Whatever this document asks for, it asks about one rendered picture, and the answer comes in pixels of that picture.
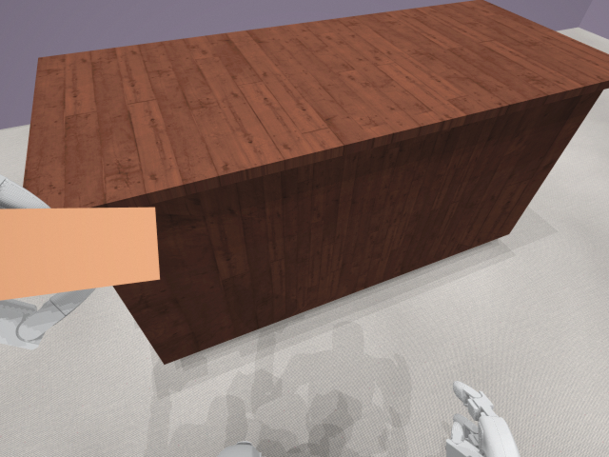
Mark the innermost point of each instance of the left robot hand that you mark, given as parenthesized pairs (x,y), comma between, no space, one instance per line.
(21,324)

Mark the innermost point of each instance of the table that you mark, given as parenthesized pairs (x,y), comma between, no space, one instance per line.
(292,166)

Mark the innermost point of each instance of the sponge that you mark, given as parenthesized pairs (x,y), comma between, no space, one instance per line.
(45,251)

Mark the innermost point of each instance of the right robot hand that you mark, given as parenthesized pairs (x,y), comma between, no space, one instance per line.
(491,438)

